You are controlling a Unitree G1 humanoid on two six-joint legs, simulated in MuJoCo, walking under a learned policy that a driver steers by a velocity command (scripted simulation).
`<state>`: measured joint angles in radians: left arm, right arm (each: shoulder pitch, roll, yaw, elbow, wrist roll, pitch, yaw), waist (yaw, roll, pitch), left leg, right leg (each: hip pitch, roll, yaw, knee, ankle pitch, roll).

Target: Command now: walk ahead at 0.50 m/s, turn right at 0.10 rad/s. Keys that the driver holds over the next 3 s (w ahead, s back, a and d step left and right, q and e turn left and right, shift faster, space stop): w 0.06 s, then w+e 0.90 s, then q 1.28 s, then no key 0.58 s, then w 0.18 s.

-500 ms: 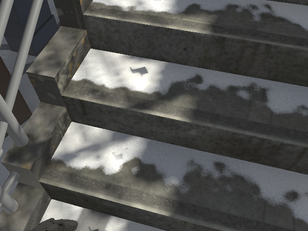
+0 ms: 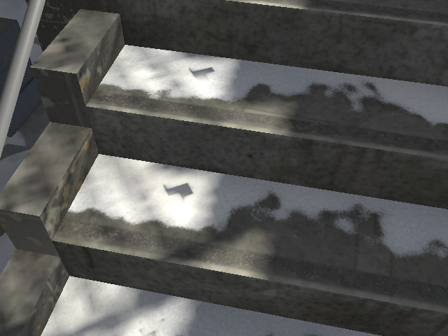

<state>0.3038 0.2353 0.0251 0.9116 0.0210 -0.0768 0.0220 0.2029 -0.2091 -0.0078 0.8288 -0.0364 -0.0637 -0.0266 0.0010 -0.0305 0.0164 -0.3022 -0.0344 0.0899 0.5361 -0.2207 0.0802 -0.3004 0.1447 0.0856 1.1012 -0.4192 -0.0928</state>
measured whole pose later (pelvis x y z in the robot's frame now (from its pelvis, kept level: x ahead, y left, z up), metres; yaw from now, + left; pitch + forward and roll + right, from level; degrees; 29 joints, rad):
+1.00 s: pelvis +0.50 -0.11 +0.25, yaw -27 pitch +3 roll +3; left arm 0.42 0.20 0.09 0.88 0.02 -0.10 -0.02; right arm 0.01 -0.10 0.03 0.61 -0.02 -0.02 -0.05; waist 0.04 -0.03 0.02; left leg -0.79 0.01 0.16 1.22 -0.48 0.08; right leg -0.35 0.13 0.20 1.18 -0.13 -0.10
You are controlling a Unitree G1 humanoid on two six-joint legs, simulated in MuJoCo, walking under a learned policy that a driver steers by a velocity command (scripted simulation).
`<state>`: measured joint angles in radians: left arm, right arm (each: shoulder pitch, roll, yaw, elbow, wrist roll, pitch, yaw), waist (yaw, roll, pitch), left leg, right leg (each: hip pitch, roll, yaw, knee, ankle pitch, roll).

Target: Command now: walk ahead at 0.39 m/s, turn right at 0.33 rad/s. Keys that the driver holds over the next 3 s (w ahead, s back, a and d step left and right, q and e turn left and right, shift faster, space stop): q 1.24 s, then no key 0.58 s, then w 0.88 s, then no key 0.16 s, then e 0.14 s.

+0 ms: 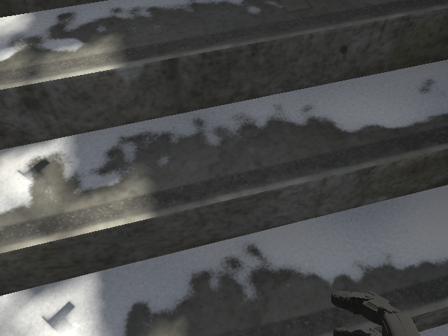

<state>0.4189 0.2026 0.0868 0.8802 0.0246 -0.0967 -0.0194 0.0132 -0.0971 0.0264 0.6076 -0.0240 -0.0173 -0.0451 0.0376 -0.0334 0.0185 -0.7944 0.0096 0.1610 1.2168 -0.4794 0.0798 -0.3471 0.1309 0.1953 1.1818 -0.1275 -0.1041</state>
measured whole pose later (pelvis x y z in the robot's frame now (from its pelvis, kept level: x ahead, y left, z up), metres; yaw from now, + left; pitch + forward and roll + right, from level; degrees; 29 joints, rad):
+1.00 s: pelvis +0.38 -0.10 +0.24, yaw +26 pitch +1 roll +1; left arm 0.09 0.15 0.00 0.53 0.07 -0.03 0.02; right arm 0.19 -0.23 -0.06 0.71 -0.01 0.03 -0.05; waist 0.01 0.00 0.00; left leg -0.56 -0.19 -0.06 0.89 -0.34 0.12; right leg -0.81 0.04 0.11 1.88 -0.21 -0.01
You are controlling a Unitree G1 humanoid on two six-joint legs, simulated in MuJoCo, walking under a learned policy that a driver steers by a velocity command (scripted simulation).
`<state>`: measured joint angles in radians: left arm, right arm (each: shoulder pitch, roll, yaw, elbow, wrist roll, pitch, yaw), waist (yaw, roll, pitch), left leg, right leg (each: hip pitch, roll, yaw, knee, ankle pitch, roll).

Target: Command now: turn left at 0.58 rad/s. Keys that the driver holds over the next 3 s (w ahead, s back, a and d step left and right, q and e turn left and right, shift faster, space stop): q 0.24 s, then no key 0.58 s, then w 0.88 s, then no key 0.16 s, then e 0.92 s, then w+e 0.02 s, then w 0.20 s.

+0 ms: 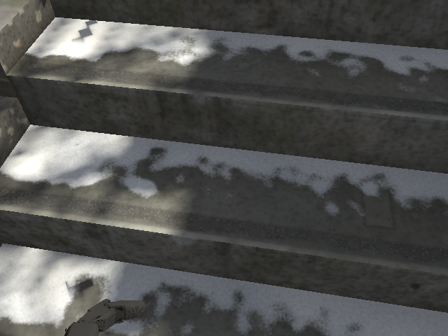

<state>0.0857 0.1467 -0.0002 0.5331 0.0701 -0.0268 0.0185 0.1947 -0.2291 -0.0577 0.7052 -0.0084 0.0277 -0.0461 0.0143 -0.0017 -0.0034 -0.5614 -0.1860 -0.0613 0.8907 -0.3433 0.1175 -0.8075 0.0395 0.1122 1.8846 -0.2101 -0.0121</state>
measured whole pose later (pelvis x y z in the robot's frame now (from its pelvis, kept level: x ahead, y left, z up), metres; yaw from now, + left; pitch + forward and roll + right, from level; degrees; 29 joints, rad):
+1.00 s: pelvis +0.08 -0.10 +0.05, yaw +15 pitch +1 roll -1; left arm 0.42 0.17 0.06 0.79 0.02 -0.01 0.03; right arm 0.35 -0.15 -0.04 0.80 -0.01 -0.02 0.00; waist 0.02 0.01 -0.06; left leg -0.29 -0.02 0.01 0.60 -0.41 0.10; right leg -0.23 0.04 -0.08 0.52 -0.38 -0.10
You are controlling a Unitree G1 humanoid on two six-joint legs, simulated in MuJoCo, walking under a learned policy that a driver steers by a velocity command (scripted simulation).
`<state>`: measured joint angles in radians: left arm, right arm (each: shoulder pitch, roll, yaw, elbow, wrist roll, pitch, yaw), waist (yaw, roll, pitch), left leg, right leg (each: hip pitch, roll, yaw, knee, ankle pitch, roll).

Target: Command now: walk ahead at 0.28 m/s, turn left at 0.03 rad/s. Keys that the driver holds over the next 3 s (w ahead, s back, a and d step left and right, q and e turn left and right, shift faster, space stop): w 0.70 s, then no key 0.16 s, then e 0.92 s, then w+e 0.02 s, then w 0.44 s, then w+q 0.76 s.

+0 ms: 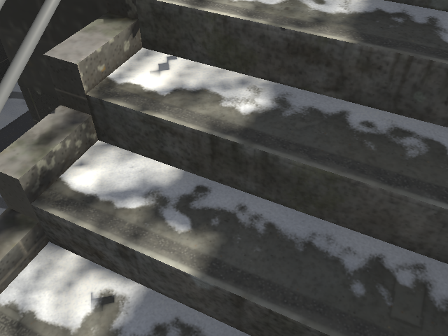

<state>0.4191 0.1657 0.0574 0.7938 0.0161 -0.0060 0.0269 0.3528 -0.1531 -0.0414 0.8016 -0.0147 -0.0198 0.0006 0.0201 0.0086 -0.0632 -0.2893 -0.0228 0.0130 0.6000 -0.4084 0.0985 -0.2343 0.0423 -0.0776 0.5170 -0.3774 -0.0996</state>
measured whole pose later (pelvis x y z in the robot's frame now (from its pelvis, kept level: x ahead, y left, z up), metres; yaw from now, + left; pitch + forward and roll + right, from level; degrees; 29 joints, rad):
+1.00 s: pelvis +0.43 +0.02 +0.19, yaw -3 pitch +5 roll +2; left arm 0.54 0.12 0.02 1.03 0.01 -0.09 0.06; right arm -0.07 -0.04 0.06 0.52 -0.01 0.00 0.00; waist 0.09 -0.02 0.06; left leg -1.16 0.05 0.16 1.46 -0.45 0.11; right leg 0.05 -0.01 -0.03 0.12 -0.25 -0.05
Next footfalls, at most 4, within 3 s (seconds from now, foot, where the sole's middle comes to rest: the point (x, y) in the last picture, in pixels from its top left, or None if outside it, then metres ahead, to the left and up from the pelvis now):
0.54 right None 0.33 -0.07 -0.60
1.02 left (201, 240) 0.67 0.10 -0.42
1.56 right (280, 265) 0.60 -0.09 -0.42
1.92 left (212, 228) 0.71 0.08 -0.42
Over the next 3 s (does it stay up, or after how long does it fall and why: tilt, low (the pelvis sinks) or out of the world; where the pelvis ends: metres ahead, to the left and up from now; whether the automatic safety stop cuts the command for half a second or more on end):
stays up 1.06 -0.24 0.58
